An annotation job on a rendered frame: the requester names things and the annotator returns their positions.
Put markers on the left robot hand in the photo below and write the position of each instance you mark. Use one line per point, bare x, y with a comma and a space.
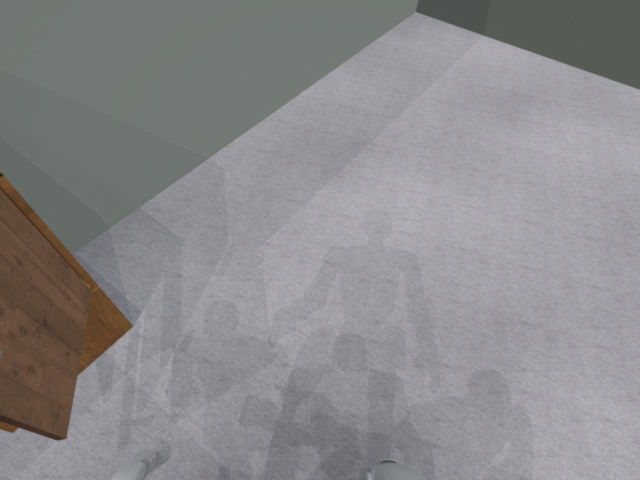
142, 464

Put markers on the cupboard door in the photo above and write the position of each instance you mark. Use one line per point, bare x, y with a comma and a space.
44, 308

